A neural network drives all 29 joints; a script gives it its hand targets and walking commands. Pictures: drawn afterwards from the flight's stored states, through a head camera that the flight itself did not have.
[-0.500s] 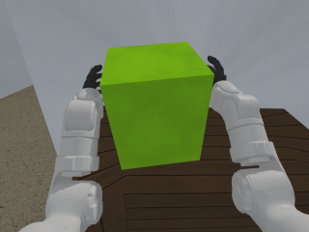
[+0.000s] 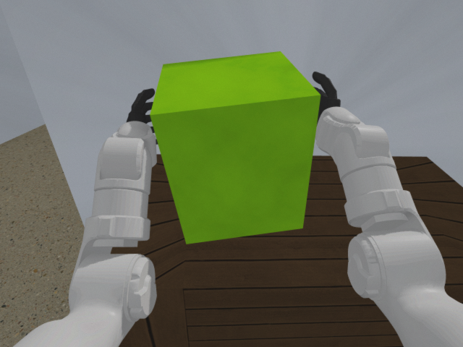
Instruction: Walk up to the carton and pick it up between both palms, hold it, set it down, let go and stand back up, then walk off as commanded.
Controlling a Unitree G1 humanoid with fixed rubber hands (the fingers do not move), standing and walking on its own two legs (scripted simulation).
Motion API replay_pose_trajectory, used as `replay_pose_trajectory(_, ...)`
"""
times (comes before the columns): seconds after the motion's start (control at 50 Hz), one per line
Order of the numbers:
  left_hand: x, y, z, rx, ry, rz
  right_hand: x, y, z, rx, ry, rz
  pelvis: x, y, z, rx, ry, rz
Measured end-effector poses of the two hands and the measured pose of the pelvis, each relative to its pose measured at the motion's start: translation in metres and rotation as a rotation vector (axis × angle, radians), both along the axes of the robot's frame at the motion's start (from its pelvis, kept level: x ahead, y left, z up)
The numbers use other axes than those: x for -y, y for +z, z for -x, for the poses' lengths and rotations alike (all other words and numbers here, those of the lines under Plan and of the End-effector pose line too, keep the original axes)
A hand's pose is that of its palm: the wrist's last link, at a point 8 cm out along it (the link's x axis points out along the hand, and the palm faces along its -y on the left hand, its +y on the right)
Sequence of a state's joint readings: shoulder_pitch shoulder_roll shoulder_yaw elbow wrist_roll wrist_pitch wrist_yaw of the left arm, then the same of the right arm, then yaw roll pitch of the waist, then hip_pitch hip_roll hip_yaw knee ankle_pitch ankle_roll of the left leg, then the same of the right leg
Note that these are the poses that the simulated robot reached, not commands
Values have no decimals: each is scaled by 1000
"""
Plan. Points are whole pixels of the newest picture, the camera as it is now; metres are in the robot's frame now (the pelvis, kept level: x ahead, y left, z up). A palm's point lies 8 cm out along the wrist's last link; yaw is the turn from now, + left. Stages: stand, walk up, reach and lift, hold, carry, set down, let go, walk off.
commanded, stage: hold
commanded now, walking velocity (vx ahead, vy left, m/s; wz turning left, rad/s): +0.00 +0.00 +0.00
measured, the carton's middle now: (233, 147) +0.40 +0.02 +0.23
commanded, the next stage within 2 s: none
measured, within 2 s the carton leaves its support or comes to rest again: neither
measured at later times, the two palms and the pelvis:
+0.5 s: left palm (126, 137) +0.34 +0.18 +0.28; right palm (322, 118) +0.36 -0.12 +0.31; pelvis -0.01 +0.01 +0.00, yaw +0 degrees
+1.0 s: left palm (138, 136) +0.37 +0.17 +0.26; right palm (319, 121) +0.39 -0.12 +0.29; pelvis +0.01 +0.00 +0.00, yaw +0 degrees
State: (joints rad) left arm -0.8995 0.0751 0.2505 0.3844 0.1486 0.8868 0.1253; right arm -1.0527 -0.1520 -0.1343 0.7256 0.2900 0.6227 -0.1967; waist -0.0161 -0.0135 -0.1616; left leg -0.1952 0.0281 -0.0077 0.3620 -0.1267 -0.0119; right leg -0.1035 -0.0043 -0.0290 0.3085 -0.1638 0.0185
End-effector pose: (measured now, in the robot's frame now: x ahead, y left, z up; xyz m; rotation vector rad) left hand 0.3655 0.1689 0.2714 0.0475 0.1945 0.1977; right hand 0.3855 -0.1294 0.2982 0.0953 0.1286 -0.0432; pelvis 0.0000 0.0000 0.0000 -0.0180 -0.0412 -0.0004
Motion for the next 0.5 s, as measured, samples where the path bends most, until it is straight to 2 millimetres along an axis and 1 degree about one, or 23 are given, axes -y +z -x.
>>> replay_pose_trajectory(0.1,-2,-14,-6,-44,-5,5,-3,-10,-7,-46,-3,12,-1,0,-3,-3,0,1)
replay_pose_trajectory(0.16,-5,-18,-5,-49,-4,3,-6,-11,-6,-52,-2,17,-2,0,-5,-2,0,3)
replay_pose_trajectory(0.36,-11,0,15,6,3,-1,-12,9,12,1,7,27,-6,-1,-3,11,0,8)
replay_pose_trajectory(0.44,-12,4,22,12,4,1,-13,11,19,7,8,27,-6,-2,2,21,0,8)
replay_pose_trajectory(0.5,-12,4,24,6,5,8,-12,9,21,-1,9,25,-6,-2,6,27,0,8)
